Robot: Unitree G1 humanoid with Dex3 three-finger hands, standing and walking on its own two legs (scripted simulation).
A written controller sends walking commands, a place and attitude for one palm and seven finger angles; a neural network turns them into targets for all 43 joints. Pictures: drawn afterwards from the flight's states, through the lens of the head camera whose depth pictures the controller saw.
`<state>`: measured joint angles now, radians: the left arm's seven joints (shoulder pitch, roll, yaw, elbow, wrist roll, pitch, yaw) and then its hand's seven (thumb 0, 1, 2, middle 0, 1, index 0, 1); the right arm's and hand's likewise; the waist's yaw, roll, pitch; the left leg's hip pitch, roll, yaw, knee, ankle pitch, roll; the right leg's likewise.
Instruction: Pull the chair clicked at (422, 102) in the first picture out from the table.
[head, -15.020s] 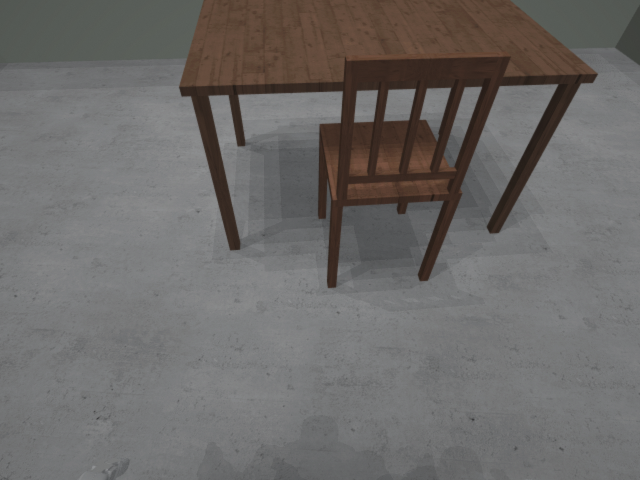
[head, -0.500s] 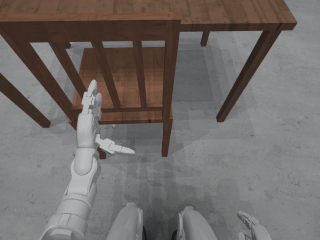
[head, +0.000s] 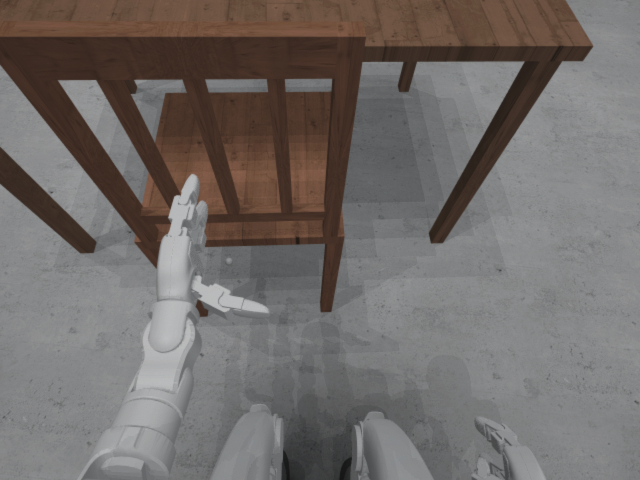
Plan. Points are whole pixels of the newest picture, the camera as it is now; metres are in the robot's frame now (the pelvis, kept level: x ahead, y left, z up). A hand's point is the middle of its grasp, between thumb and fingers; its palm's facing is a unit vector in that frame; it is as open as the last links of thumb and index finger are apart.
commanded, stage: aim the fingers beside a spindle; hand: left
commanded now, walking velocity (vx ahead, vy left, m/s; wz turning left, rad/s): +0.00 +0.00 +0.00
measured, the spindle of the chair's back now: (217, 155) +0.53 +0.15 +0.03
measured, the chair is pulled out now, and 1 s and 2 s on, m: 0.00 0.00 0.00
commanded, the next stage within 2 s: push the fingers through the gap in 1.56 s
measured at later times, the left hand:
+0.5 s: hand (219, 245) +0.39 +0.13 +0.03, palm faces +0.03 -1.00 -0.05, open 16.9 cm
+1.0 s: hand (233, 262) +0.38 +0.12 +0.00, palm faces +0.00 -1.00 +0.02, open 16.9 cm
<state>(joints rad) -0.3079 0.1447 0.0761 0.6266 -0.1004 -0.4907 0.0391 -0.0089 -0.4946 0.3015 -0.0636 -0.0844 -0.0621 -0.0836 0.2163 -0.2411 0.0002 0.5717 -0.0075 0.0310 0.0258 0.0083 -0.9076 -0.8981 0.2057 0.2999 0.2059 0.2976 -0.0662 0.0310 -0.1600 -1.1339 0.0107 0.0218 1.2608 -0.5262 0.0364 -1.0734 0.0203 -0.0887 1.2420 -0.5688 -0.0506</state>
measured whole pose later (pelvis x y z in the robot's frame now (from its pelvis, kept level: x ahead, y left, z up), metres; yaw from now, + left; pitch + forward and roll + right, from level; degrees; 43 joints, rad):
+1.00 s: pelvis +0.00 +0.00 +0.00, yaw +0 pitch +24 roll -2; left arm -0.30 0.13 0.06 0.60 -0.13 -0.48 0.01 -0.01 -0.49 0.30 -0.06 -0.08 -0.06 -0.08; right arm 0.22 -0.24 0.00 0.58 0.00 0.02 0.02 0.01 -0.91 -0.90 0.21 0.30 0.21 0.30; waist -0.06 0.03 -0.15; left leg -1.14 0.01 0.02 1.26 -0.53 0.04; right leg -1.07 0.02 -0.09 1.23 -0.57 -0.05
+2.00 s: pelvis +0.00 +0.00 +0.00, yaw +0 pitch +24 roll -2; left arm -0.45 0.16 0.12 0.72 -0.10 -0.49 0.03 -0.01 -0.50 0.30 -0.06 -0.08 -0.06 -0.08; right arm 0.22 -0.24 0.00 0.60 -0.01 0.01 0.01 0.01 -0.91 -0.90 0.21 0.30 0.21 0.30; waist -0.09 0.04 -0.16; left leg -1.17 0.01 0.01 1.27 -0.52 0.03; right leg -1.10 0.03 -0.09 1.24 -0.56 -0.05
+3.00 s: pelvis +0.01 +0.01 -0.01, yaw -2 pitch +28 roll -4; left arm -0.79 0.28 0.30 1.07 -0.03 -0.55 0.04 -0.01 -0.49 0.30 -0.06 -0.08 -0.06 -0.08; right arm 0.31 -0.24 0.01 0.63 -0.05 0.10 0.06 0.00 -0.91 -0.90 0.21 0.30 0.21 0.30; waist -0.16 0.04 -0.16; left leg -1.24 0.03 0.02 1.28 -0.54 0.05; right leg -1.17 0.04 -0.08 1.23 -0.56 -0.03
